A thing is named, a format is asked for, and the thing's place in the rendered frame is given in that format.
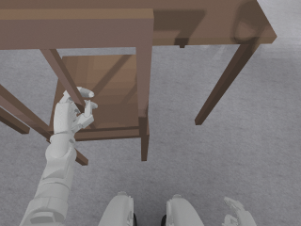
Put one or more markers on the robot right shin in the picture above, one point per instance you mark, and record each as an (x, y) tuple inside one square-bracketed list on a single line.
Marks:
[(174, 197)]

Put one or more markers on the chair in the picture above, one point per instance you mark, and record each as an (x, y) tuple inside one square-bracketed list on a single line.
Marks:
[(120, 83)]

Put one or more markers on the robot right hand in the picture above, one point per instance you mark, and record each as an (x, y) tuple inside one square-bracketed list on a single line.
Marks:
[(244, 218)]

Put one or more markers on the left robot thigh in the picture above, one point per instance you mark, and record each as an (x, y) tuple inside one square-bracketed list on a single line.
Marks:
[(118, 211)]

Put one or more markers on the table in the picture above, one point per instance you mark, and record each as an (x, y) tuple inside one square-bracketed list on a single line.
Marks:
[(181, 22)]

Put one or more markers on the robot left forearm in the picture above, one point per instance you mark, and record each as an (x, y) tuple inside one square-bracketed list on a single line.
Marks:
[(50, 201)]

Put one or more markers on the robot left hand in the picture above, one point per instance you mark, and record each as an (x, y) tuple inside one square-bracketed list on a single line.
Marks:
[(66, 110)]

